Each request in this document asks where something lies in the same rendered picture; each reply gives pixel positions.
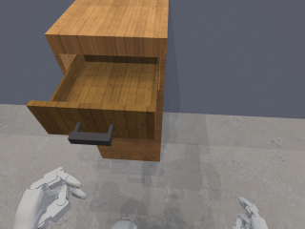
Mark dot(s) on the cabinet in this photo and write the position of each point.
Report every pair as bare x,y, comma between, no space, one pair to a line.
137,28

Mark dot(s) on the handle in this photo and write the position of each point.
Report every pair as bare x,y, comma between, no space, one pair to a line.
86,138

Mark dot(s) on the left robot hand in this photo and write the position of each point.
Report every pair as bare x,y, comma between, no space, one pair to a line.
35,201

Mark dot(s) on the right robot hand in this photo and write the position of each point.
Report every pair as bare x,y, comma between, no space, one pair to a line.
255,221

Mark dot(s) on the drawer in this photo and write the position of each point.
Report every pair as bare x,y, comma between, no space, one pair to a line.
100,90

